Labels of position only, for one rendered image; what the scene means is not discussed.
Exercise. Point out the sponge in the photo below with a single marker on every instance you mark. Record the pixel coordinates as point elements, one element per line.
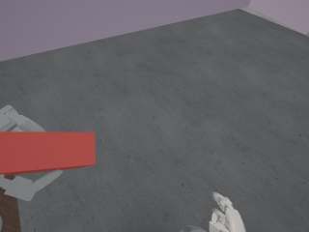
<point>23,152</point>

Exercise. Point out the left robot hand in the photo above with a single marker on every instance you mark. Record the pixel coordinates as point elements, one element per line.
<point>20,187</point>

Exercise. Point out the right robot hand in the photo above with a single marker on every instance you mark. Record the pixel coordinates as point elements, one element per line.
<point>230,222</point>

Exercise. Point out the table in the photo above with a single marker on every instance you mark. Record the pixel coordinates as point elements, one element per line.
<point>9,210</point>

